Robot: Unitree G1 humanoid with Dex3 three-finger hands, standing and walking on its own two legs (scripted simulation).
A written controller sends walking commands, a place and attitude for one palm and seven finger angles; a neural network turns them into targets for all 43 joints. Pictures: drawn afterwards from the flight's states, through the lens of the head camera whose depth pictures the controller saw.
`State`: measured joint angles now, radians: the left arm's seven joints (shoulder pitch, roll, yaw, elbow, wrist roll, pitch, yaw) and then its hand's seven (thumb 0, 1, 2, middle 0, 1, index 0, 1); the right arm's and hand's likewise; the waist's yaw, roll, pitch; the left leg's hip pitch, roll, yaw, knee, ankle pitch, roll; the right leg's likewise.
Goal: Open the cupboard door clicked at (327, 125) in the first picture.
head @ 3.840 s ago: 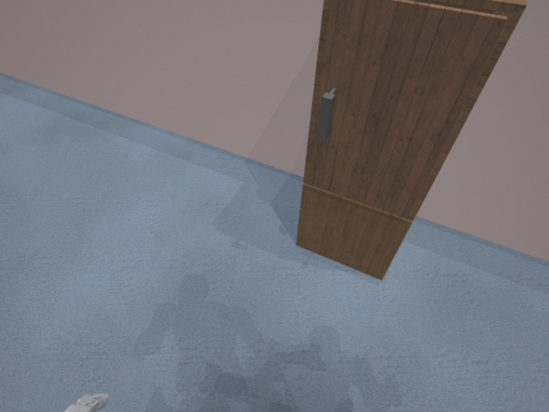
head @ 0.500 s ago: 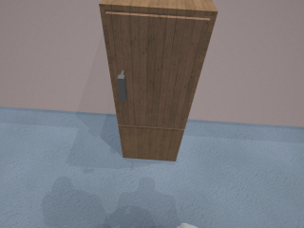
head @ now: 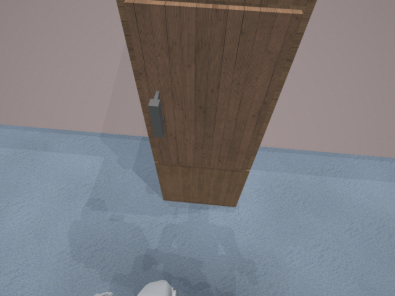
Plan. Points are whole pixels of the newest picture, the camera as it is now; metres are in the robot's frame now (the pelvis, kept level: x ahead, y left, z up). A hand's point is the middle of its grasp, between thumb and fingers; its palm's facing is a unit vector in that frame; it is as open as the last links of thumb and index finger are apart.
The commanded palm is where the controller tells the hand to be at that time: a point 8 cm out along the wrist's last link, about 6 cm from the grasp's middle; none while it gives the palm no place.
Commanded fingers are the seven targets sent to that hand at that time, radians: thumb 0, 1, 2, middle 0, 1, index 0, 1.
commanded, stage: come to a stop and stand still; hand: left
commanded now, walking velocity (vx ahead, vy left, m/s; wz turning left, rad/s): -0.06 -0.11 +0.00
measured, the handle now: (158, 114) +0.57 +0.15 -0.03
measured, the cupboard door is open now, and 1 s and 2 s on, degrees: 0 0 0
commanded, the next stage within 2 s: look again from close up in 0.80 s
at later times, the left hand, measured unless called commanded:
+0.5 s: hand out of the picture +0.00 +0.22 -0.17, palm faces -0.02 -0.98 -0.18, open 7.4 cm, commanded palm none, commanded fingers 0.00 0.90 0.90 -0.20 -0.30 -0.20 -0.30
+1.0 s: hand out of the picture -0.04 +0.16 -0.18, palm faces +0.03 -0.99 -0.15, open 7.4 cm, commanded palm none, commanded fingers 0.00 0.90 0.90 -0.20 -0.30 -0.20 -0.30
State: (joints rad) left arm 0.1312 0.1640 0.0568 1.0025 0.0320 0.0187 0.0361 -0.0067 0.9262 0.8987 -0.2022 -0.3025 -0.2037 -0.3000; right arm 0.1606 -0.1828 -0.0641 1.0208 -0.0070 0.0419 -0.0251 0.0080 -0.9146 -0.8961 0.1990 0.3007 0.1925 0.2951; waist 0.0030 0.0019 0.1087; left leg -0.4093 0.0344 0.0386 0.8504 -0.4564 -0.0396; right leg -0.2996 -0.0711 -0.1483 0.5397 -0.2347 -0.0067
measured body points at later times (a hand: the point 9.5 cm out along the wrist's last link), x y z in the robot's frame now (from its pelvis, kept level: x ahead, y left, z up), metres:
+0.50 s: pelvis -0.03 +0.02 +0.02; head -0.01 +0.05 +0.46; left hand +0.00 +0.27 -0.15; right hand -0.01 -0.22 -0.13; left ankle +0.03 +0.12 -0.73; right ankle -0.10 -0.13 -0.69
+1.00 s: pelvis -0.02 +0.02 +0.00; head +0.01 +0.02 +0.45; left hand -0.04 +0.21 -0.17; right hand -0.01 -0.22 -0.16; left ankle -0.02 +0.13 -0.73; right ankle -0.09 -0.12 -0.73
